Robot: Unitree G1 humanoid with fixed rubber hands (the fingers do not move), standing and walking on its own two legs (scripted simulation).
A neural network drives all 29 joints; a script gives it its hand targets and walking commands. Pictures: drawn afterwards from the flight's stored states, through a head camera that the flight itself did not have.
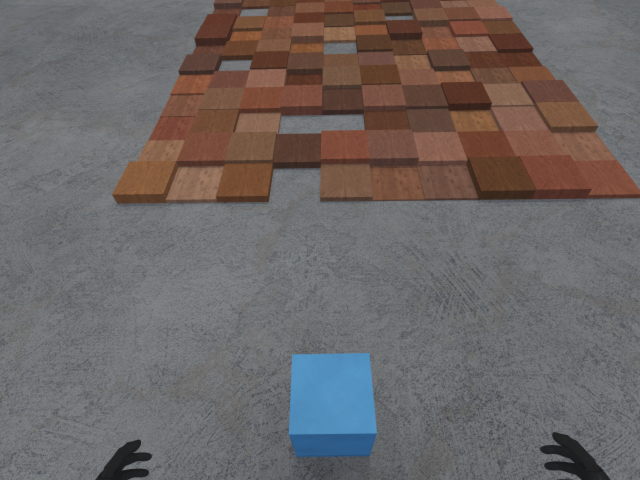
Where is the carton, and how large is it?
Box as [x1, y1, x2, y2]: [289, 353, 376, 456]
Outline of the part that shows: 369,353 292,354 289,435 297,456 369,455 376,434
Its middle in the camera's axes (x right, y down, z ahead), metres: +0.04 +0.47 +1.08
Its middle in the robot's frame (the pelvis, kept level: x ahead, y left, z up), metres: +0.39 +0.02 -0.66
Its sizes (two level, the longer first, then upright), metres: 0.210 0.200 0.250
